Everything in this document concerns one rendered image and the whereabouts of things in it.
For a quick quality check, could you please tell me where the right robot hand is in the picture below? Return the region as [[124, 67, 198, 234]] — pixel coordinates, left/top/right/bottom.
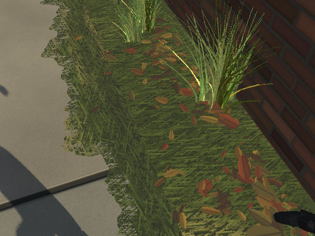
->
[[274, 209, 315, 235]]

